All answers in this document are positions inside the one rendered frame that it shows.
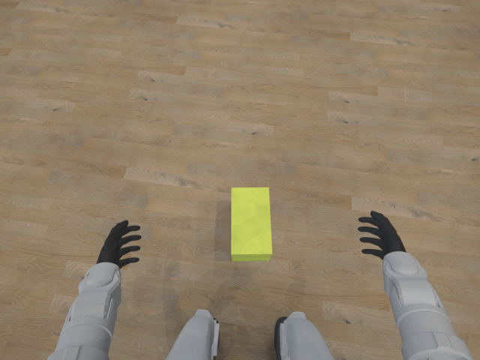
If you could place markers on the right robot hand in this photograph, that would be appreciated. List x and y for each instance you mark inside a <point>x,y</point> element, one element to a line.
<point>389,239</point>

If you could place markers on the robot right shin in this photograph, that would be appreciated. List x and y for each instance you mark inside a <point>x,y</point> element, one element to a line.
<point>299,315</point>

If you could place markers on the left robot hand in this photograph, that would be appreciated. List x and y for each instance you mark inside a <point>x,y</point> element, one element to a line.
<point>111,252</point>

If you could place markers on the robot left forearm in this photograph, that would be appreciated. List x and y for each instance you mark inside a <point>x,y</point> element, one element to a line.
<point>88,329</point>

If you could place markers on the left robot thigh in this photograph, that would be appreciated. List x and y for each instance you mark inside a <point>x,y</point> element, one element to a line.
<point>198,340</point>

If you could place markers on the carton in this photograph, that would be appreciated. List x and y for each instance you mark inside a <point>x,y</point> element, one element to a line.
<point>251,235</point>

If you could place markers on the robot right forearm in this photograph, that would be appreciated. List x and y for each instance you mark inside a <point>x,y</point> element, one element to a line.
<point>424,325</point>

